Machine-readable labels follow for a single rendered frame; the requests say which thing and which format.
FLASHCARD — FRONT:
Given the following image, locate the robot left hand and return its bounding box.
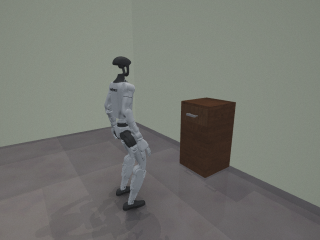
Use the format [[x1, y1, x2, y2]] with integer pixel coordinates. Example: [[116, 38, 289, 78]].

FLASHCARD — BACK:
[[111, 127, 117, 139]]

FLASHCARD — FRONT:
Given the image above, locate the robot right foot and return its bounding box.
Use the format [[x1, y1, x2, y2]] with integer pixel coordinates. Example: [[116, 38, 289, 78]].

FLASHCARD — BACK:
[[122, 200, 145, 211]]

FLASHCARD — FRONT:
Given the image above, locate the robot right shin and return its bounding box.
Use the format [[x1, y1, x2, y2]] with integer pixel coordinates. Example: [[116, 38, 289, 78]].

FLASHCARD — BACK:
[[128, 168, 146, 205]]

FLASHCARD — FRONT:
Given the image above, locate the handle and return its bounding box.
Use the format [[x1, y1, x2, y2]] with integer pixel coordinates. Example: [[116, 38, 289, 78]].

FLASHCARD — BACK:
[[186, 113, 198, 118]]

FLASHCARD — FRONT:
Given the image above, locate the right robot upper arm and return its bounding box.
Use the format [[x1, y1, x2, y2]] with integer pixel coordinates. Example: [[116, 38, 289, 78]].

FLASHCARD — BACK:
[[121, 82, 135, 117]]

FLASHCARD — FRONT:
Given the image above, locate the drawer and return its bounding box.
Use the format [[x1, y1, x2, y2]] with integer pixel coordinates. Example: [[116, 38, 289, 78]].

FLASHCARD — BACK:
[[182, 104, 208, 127]]

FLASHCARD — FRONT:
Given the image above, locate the robot left forearm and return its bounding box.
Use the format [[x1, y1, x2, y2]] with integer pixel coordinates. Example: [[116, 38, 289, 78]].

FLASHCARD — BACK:
[[105, 108, 118, 128]]

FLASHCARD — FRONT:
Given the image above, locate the left robot upper arm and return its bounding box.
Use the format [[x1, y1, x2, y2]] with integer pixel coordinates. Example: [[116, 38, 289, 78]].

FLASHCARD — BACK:
[[104, 81, 113, 111]]

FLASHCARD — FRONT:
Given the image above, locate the cabinet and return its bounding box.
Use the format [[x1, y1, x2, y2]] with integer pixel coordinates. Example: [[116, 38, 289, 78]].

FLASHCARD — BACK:
[[179, 97, 236, 178]]

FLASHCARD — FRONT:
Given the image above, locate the robot right hand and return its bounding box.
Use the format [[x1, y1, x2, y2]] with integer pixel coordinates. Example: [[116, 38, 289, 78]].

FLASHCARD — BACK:
[[137, 139, 151, 161]]

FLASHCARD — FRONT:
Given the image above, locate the robot right forearm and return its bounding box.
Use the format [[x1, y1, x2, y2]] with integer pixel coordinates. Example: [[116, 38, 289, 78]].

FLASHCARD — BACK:
[[125, 109, 143, 142]]

